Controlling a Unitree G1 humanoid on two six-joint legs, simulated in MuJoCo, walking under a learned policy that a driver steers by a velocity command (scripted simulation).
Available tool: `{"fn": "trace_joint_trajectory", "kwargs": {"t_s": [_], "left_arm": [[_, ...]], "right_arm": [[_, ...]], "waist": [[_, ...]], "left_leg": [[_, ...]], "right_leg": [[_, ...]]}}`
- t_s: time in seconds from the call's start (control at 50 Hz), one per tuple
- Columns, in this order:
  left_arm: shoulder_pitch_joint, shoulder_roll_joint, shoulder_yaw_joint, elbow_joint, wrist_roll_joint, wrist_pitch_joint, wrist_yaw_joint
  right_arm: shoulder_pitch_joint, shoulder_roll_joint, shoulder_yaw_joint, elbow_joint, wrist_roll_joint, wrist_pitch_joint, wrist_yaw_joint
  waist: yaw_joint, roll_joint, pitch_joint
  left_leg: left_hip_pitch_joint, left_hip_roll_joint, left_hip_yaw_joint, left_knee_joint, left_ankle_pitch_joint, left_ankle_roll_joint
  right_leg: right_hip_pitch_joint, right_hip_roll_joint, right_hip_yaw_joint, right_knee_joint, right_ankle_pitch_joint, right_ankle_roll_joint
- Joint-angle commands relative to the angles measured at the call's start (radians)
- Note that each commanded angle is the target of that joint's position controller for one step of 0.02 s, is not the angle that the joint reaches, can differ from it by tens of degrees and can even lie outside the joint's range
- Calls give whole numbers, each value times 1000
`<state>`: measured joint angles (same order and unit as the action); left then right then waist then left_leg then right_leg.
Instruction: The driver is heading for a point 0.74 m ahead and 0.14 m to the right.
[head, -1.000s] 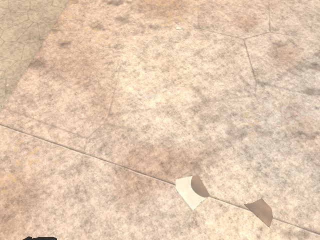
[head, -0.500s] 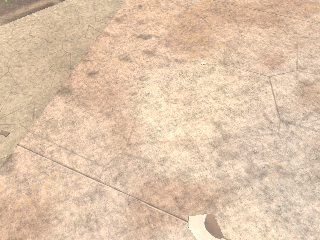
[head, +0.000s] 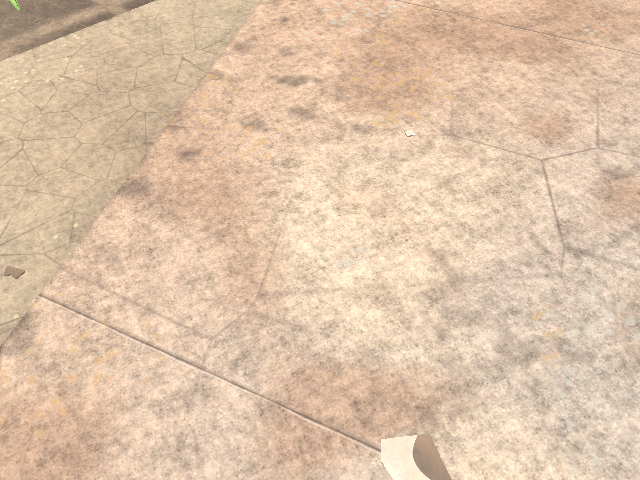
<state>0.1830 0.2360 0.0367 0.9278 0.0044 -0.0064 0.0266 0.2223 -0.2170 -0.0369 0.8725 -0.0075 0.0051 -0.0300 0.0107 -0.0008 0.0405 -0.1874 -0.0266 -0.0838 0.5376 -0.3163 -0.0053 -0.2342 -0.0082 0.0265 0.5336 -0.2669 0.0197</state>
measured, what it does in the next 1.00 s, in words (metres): stands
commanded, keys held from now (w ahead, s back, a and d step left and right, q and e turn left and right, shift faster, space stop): no key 0.76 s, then w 0.24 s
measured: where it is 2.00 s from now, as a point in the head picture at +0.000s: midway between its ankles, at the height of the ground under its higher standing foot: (341, 479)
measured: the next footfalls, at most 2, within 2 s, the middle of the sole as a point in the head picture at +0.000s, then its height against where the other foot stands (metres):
right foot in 1.42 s outside the picture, level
left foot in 1.98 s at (288, 392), level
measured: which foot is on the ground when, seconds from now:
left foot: down 0.00-1.00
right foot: down 0.00-1.00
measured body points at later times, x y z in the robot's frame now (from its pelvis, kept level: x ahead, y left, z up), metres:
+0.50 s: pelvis +0.00 +0.00 +0.00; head +0.01 +0.00 +0.45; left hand +0.04 +0.25 -0.15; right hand +0.03 -0.25 -0.15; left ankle -0.01 +0.13 -0.73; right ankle +0.01 -0.13 -0.73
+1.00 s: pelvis +0.03 +0.00 +0.00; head +0.03 +0.00 +0.45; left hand +0.02 +0.25 -0.16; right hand +0.02 -0.24 -0.16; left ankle -0.02 +0.12 -0.73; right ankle +0.01 -0.13 -0.73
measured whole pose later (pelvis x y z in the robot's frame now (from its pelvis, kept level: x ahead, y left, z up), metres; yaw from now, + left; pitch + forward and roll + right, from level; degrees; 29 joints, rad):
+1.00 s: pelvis +0.03 +0.00 +0.00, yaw +0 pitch +0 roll +0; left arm 0.34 0.20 0.03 1.09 -0.03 -0.05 0.03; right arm 0.36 -0.19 -0.02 1.07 0.02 -0.06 -0.03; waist 0.01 0.00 -0.02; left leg -0.22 -0.01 -0.06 0.62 -0.45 0.06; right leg -0.25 0.01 0.03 0.59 -0.36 -0.03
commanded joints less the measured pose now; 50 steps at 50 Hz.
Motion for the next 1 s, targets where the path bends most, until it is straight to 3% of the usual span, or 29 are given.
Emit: {"fn": "trace_joint_trajectory", "kwargs": {"t_s": [0.02, 0.36, 0.76, 0.78, 0.82, 0.84, 0.88, 0.92, 0.96, 1.0], "left_arm": [[-4, 106, 22, -19, -1, -9, 7], [39, 85, 13, 97, -4, -2, 17], [91, 56, -2, 146, -6, 1, 17], [110, 43, -6, 157, -5, 2, 18], [117, 69, 3, 158, -16, 5, 23], [116, 77, 6, 151, -19, 1, 24], [130, 74, 7, 142, -26, -22, 18], [173, 82, 13, 145, -31, -45, 9], [213, 110, 22, 148, -35, -59, 0], [196, 135, 29, 132, -36, -62, -5]], "right_arm": [[13, -104, -23, -21, 1, -12, -5], [57, -87, -10, 113, 5, -16, -12], [116, -58, 9, 191, 7, -16, -15], [137, -45, 13, 203, 7, -15, -15], [138, -67, 5, 200, 16, -12, -21], [133, -72, 4, 190, 18, -16, -22], [134, -58, 6, 178, 26, -40, -17], [126, -44, 7, 168, 29, -65, -7], [112, -16, 12, 150, 32, -86, 5], [125, -2, 15, 146, 34, -102, 13]], "waist": [[-2, 8, -23], [-1, 2, 3], [-4, 1, 19], [-5, 0, -5], [-5, -6, 39], [-5, -12, 79], [-1, -23, 115], [13, -40, 102], [19, -104, 87], [-5, -151, 86]], "left_leg": [[-49, 37, -28, -107, 173, 19], [-56, 25, -1, -132, 144, 13], [-69, 20, 17, -137, 129, 8], [-61, 9, 28, -142, 34, 10], [-118, -15, 43, -115, -264, 38], [-160, -7, 32, -110, -363, 56], [-205, 21, 3, -95, -376, 79], [-233, 26, 5, -46, -313, 84], [-251, 4, 43, 39, -223, 81], [-192, -3, 81, 83, -131, 92]], "right_leg": [[41, -25, 25, -81, 134, -18], [39, -13, 17, -106, 110, -24], [27, -5, 13, -113, 97, -30], [37, 4, 5, -120, -4, -32], [-18, 23, 1, -107, -327, -59], [-61, 10, 26, -116, -438, -78], [-79, -31, 88, -129, -474, -111], [-38, -77, 161, -147, -465, -146], [2, -152, 293, -222, -506, -196], [-33, -218, 397, -289, -504, -232]]}}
